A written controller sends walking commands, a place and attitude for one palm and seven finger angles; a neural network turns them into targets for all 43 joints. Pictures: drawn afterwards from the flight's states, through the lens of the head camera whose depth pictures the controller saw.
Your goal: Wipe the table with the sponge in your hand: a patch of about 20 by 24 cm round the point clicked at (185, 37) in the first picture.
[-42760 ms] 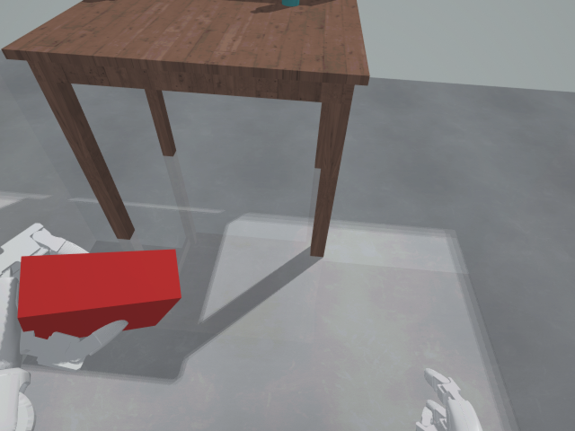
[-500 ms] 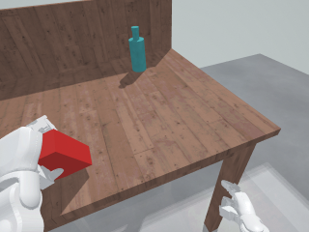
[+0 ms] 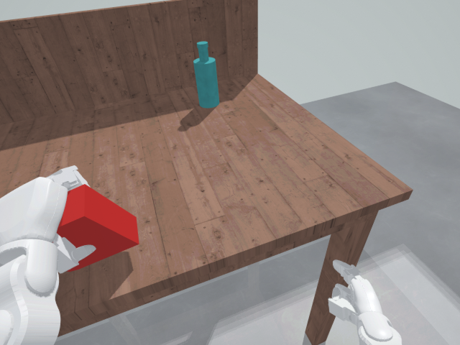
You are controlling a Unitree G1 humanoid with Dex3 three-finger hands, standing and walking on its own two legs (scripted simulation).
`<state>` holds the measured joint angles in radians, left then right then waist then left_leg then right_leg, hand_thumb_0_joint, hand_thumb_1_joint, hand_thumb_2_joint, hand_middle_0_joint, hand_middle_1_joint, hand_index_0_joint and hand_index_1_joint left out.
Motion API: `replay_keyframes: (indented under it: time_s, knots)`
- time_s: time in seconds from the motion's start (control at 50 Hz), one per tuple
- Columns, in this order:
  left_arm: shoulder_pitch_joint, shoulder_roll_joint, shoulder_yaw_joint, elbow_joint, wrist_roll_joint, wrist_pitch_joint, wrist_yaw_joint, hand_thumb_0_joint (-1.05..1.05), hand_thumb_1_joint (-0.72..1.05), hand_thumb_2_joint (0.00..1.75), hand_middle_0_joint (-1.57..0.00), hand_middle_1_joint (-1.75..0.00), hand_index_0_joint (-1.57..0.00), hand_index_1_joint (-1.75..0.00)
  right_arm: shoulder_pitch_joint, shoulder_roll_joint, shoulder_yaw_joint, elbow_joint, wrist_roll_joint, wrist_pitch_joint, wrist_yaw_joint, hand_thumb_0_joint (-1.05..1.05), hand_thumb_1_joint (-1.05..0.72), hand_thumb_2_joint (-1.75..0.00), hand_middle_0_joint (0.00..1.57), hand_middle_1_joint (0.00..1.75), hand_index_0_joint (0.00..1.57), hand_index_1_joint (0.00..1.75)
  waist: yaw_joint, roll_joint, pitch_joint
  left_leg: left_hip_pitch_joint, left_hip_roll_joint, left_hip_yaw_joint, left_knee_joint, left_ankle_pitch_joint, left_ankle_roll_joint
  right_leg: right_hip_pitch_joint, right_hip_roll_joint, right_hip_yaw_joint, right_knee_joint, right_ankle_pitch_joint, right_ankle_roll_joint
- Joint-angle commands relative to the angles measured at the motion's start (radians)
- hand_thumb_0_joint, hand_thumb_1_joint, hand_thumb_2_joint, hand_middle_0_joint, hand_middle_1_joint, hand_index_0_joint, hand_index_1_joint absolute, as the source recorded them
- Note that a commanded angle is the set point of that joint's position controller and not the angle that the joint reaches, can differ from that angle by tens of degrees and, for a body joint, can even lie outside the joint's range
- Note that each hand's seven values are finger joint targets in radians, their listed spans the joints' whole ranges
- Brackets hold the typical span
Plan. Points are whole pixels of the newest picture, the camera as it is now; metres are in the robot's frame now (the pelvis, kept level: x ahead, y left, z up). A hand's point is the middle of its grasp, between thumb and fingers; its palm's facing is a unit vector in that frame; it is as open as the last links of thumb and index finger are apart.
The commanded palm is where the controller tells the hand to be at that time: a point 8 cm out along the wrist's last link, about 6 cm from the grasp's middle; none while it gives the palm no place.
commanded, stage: lift the sponge slowly off the table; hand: left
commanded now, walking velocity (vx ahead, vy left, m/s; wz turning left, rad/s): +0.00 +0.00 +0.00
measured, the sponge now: (87, 236) +0.21 +0.28 +0.13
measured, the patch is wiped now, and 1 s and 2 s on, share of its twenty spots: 0.95 0.95 0.95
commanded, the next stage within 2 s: bring the sponge back beside the body in 1.28 s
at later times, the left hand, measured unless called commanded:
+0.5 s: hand (68, 209) +0.20 +0.27 +0.21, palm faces +0.31 -0.15 -0.94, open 9.5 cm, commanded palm +0.15 +0.27 +0.27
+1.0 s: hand (55, 186) +0.21 +0.27 +0.24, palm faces +0.38 -0.13 -0.92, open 9.5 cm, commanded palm +0.15 +0.27 +0.31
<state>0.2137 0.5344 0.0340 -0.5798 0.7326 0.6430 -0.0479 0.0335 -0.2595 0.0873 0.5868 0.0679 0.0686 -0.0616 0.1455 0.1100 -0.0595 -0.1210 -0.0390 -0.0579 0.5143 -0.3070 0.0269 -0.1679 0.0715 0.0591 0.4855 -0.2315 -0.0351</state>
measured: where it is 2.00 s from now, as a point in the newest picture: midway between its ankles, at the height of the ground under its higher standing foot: outside the picture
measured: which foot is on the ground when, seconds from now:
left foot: down 0.00-1.00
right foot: down 0.00-1.00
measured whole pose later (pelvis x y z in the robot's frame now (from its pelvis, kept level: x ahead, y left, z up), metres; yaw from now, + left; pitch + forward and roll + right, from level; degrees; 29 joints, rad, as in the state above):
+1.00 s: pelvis -0.04 -0.02 +0.00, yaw +0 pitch -6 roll +1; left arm -0.14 0.64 0.03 -0.33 0.72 0.62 -0.15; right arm 0.01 -0.27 0.10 0.61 0.08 0.03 -0.11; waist 0.15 0.12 -0.04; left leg -0.15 -0.04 -0.06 0.50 -0.25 0.00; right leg -0.21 0.07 0.05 0.51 -0.19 -0.05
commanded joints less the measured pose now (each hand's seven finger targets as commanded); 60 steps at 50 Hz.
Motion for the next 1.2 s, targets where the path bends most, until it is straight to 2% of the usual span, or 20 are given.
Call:
replay_keyframes:
  time_s: [0.0, 0.04, 0.2, 0.22, 0.28, 0.32, 0.44, 0.5, 0.52, 0.58, 0.62, 0.7, 0.72, 0.8, 0.82, 0.9, 0.92, 1.1, 1.12, 1.18]
  knots:
    - [-0.246, 0.189, 0.095, -0.121, 0.024, -0.024, 0.01, 0.0, 0.1, 1.3, -1.2, -1.6, -1.2, -1.6, -0.26, -0.084, -0.036, -0.19, -0.006, -0.069, -0.019, 0.0, -0.9, -0.9, 0.2, 0.3, 0.2, 0.3, -0.003, -0.051, -0.065, -0.048, 0.016, -0.009, -0.092, 0.242, 0.013, 0.046, -0.021, 0.021, -0.088, 0.076, -0.035]
    - [-0.288, 0.22, 0.112, -0.167, 0.031, -0.025, 0.008, 0.0, 0.1, 1.3, -1.2, -1.6, -1.2, -1.6, -0.27, -0.077, -0.033, -0.206, -0.007, -0.083, -0.022, 0.0, -0.9, -0.9, 0.2, 0.3, 0.2, 0.3, 0.004, -0.037, -0.115, -0.036, 0.008, -0.009, -0.083, 0.252, 0.018, 0.07, -0.023, 0.035, -0.083, 0.083, -0.037]
    - [-0.384, 0.278, 0.138, -0.054, 0.042, -0.028, -0.007, 0.0, 0.1, 1.3, -1.2, -1.6, -1.2, -1.6, -0.275, -0.087, -0.031, -0.173, -0.006, -0.083, -0.034, 0.0, -0.9, -0.9, 0.2, 0.3, 0.2, 0.3, -0.001, -0.051, -0.072, -0.051, 0.008, -0.007, -0.102, 0.192, 0.009, 0.043, -0.026, 0.042, -0.108, 0.006, -0.034]
    - [-0.428, 0.287, 0.136, -0.08, 0.054, -0.025, -0.009, 0.0, 0.1, 1.3, -1.2, -1.6, -1.2, -1.6, -0.302, -0.08, -0.027, -0.189, 0.0, -0.094, -0.035, 0.0, -0.9, -0.9, 0.2, 0.3, 0.2, 0.3, -0.004, -0.009, -0.08, -0.047, 0.004, -0.013, -0.11, 0.167, 0.009, 0.038, -0.017, 0.081, -0.115, -0.023, -0.042]
    - [-0.433, 0.309, 0.151, -0.022, 0.052, -0.034, -0.013, 0.0, 0.1, 1.3, -1.2, -1.6, -1.2, -1.6, -0.28, -0.086, -0.029, -0.17, -0.009, -0.093, -0.04, 0.0, -0.9, -0.9, 0.2, 0.3, 0.2, 0.3, 0.004, -0.044, -0.091, -0.049, 0.0, -0.003, -0.097, 0.187, 0.01, 0.047, -0.031, 0.053, -0.113, -0.014, -0.035]
    - [-0.483, 0.315, 0.146, -0.068, 0.061, -0.036, -0.02, 0.0, 0.1, 1.3, -1.2, -1.6, -1.2, -1.6, -0.311, -0.079, -0.027, -0.188, 0.001, -0.104, -0.038, 0.0, -0.9, -0.9, 0.2, 0.3, 0.2, 0.3, 0.003, 0.022, -0.108, -0.041, -0.003, -0.012, -0.106, 0.171, 0.008, 0.047, -0.023, 0.089, -0.113, -0.029, -0.045]
    - [-0.503, 0.343, 0.166, 0.01, 0.05, -0.045, -0.036, 0.0, 0.1, 1.3, -1.2, -1.6, -1.2, -1.6, -0.293, -0.087, -0.028, -0.175, -0.007, -0.105, -0.046, 0.0, -0.9, -0.9, 0.2, 0.3, 0.2, 0.3, 0.009, -0.06, -0.108, -0.065, -0.007, 0.003, -0.088, 0.149, 0.01, 0.045, -0.045, 0.075, -0.122, -0.068, -0.03]
    - [-0.525, 0.334, 0.152, 0.042, 0.046, -0.056, -0.047, 0.0, 0.1, 1.3, -1.2, -1.6, -1.2, -1.6, -0.293, -0.088, -0.031, -0.168, -0.004, -0.103, -0.05, 0.0, -0.9, -0.9, 0.2, 0.3, 0.2, 0.3, 0.009, -0.056, -0.089, -0.064, -0.007, 0.004, -0.093, 0.132, 0.007, 0.022, -0.046, 0.063, -0.125, -0.08, -0.028]
    - [-0.557, 0.329, 0.141, 0.01, 0.053, -0.055, -0.049, 0.0, 0.1, 1.3, -1.2, -1.6, -1.2, -1.6, -0.321, -0.083, -0.028, -0.181, 0.005, -0.114, -0.05, 0.0, -0.9, -0.9, 0.2, 0.3, 0.2, 0.3, 0.002, -0.01, -0.099, -0.054, -0.008, -0.006, -0.099, 0.116, 0.006, 0.016, -0.037, 0.101, -0.129, -0.094, -0.036]
    - [-0.54, 0.313, 0.133, 0.016, 0.043, -0.065, -0.051, 0.0, 0.1, 1.3, -1.2, -1.6, -1.2, -1.6, -0.299, -0.083, -0.029, -0.172, -0.004, -0.117, -0.047, 0.0, -0.9, -0.9, 0.2, 0.3, 0.2, 0.3, 0.014, -0.029, -0.118, -0.059, -0.006, -0.003, -0.099, 0.153, 0.006, 0.041, -0.046, 0.05, -0.108, -0.037, -0.033]
    - [-0.538, 0.337, 0.159, -0.05, 0.042, -0.064, -0.054, 0.0, 0.1, 1.3, -1.2, -1.6, -1.2, -1.6, -0.326, -0.078, -0.032, -0.191, 0.004, -0.125, -0.046, 0.0, -0.9, -0.9, 0.2, 0.3, 0.2, 0.3, 0.017, -0.025, -0.141, -0.048, -0.006, -0.013, -0.096, 0.158, 0.007, 0.047, -0.038, 0.094, -0.109, -0.038, -0.037]
    - [-0.577, 0.34, 0.156, 0.001, 0.034, -0.066, -0.052, 0.0, 0.1, 1.3, -1.2, -1.6, -1.2, -1.6, -0.301, -0.081, -0.03, -0.172, -0.006, -0.115, -0.05, 0.0, -0.9, -0.9, 0.2, 0.3, 0.2, 0.3, 0.015, -0.057, -0.099, -0.064, -0.004, 0.001, -0.097, 0.13, 0.004, 0.019, -0.051, 0.063, -0.12, -0.07, -0.028]
    - [-0.593, 0.368, 0.18, -0.016, 0.043, -0.063, -0.05, 0.0, 0.1, 1.3, -1.2, -1.6, -1.2, -1.6, -0.317, -0.082, -0.032, -0.179, 0.002, -0.12, -0.05, 0.0, -0.9, -0.9, 0.2, 0.3, 0.2, 0.3, 0.012, -0.042, -0.106, -0.062, -0.004, -0.01, -0.1, 0.113, 0.001, 0.013, -0.039, 0.108, -0.127, -0.095, -0.036]
    - [-0.619, 0.371, 0.179, 0.051, 0.032, -0.062, -0.05, 0.0, 0.1, 1.3, -1.2, -1.6, -1.2, -1.6, -0.296, -0.085, -0.028, -0.171, -0.003, -0.103, -0.055, 0.0, -0.9, -0.9, 0.2, 0.3, 0.2, 0.3, 0.016, -0.08, -0.094, -0.074, -0.005, 0.007, -0.092, 0.116, 0.0, 0.013, -0.052, 0.074, -0.123, -0.098, -0.027]
    - [-0.631, 0.376, 0.181, 0.043, 0.035, -0.054, -0.052, 0.0, 0.1, 1.3, -1.2, -1.6, -1.2, -1.6, -0.314, -0.083, -0.028, -0.178, 0.006, -0.109, -0.054, 0.0, -0.9, -0.9, 0.2, 0.3, 0.2, 0.3, 0.01, -0.041, -0.088, -0.069, -0.006, 0.0, -0.095, 0.093, -0.001, -0.007, -0.043, 0.118, -0.139, -0.13, -0.033]
    - [-0.668, 0.368, 0.161, 0.094, 0.025, -0.058, -0.061, 0.0, 0.1, 1.3, -1.2, -1.6, -1.2, -1.6, -0.299, -0.087, -0.025, -0.174, 0.004, -0.1, -0.057, 0.0, -0.9, -0.9, 0.2, 0.3, 0.2, 0.3, 0.014, -0.052, -0.102, -0.075, -0.006, 0.007, -0.095, 0.095, -0.001, 0.009, -0.056, 0.067, -0.123, -0.11, -0.025]
    - [-0.666, 0.371, 0.167, 0.067, 0.026, -0.052, -0.064, 0.0, 0.1, 1.3, -1.2, -1.6, -1.2, -1.6, -0.322, -0.082, -0.024, -0.188, 0.01, -0.109, -0.056, 0.0, -0.9, -0.9, 0.2, 0.3, 0.2, 0.3, 0.012, -0.027, -0.114, -0.072, -0.006, -0.002, -0.095, 0.086, -0.003, 0.013, -0.051, 0.106, -0.127, -0.123, -0.031]
    - [-0.75, 0.392, 0.159, 0.066, 0.024, -0.047, -0.078, 0.0, 0.1, 1.3, -1.2, -1.6, -1.2, -1.6, -0.304, -0.088, -0.023, -0.176, 0.003, -0.113, -0.061, 0.0, -0.9, -0.9, 0.2, 0.3, 0.2, 0.3, 0.012, -0.053, -0.121, -0.068, 0.0, -0.007, -0.1, 0.105, -0.002, 0.013, -0.062, 0.06, -0.111, -0.089, -0.028]
    - [-0.767, 0.402, 0.169, 0.029, 0.029, -0.042, -0.076, 0.0, 0.1, 1.3, -1.2, -1.6, -1.2, -1.6, -0.327, -0.084, -0.024, -0.189, 0.009, -0.122, -0.062, 0.0, -0.9, -0.9, 0.2, 0.3, 0.2, 0.3, 0.012, -0.028, -0.128, -0.063, 0.002, -0.019, -0.1, 0.096, -0.002, 0.011, -0.055, 0.11, -0.115, -0.101, -0.038]
    - [-0.778, 0.399, 0.162, 0.104, 0.031, -0.037, -0.074, 0.0, 0.1, 1.3, -1.2, -1.6, -1.2, -1.6, -0.298, -0.091, -0.023, -0.17, 0.004, -0.11, -0.063, 0.0, -0.9, -0.9, 0.2, 0.3, 0.2, 0.3, 0.012, -0.044, -0.12, -0.069, 0.003, -0.01, -0.105, 0.114, -0.005, 0.017, -0.059, 0.064, -0.108, -0.078, -0.034]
